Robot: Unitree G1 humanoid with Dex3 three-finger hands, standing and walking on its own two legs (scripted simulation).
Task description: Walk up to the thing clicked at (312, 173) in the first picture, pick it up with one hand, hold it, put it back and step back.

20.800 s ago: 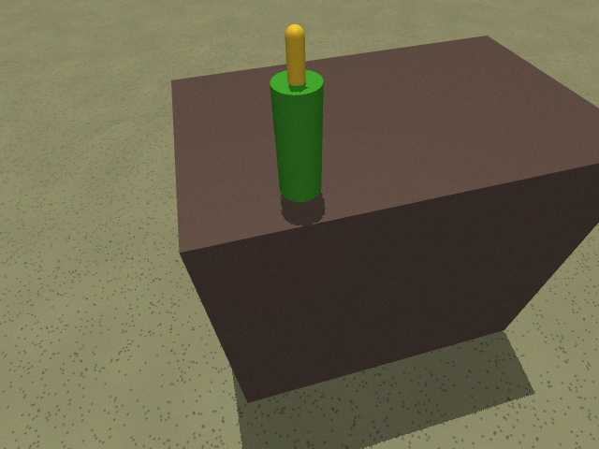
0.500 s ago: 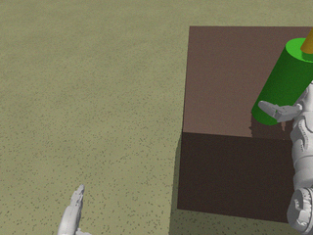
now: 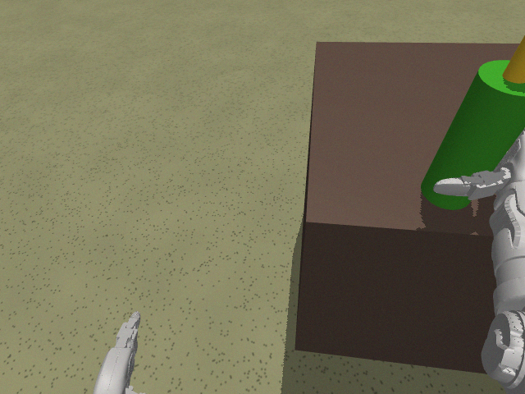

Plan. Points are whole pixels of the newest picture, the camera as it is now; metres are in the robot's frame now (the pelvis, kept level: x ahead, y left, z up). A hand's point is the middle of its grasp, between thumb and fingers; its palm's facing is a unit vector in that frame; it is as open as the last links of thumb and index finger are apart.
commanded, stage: withdraw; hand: right
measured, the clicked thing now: (487, 122) +0.46 -0.22 +0.19
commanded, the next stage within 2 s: rise in 0.38 s
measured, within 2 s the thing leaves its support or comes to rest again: neither
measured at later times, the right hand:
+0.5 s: hand out of the picture +0.45 -0.30 +0.25, palm faces +0.29 +0.96 -0.02, open 17.6 cm
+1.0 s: hand out of the picture +0.38 -0.38 +0.24, palm faces +0.59 +0.75 -0.31, open 17.6 cm
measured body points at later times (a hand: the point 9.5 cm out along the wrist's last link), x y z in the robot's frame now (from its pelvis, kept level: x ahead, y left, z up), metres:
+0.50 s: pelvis +0.02 +0.00 +0.01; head +0.03 +0.01 +0.46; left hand +0.17 +0.26 -0.06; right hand +0.42 -0.35 +0.25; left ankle +0.01 +0.13 -0.71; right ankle +0.02 -0.11 -0.71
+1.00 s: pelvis +0.03 +0.00 +0.02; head +0.04 +0.00 +0.47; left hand +0.19 +0.26 -0.04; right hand +0.35 -0.42 +0.26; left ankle +0.01 +0.13 -0.71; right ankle +0.02 -0.11 -0.71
